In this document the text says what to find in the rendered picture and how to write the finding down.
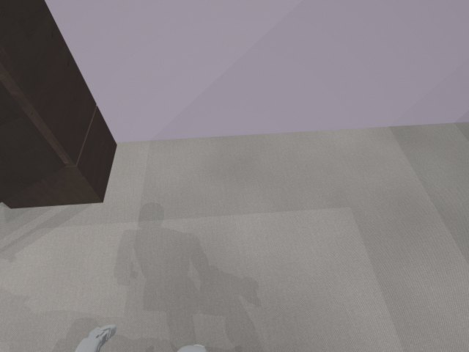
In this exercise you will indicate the robot left hand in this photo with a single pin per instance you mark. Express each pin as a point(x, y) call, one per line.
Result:
point(96, 339)

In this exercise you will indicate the cupboard door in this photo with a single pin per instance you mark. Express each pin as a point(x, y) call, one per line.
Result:
point(26, 157)

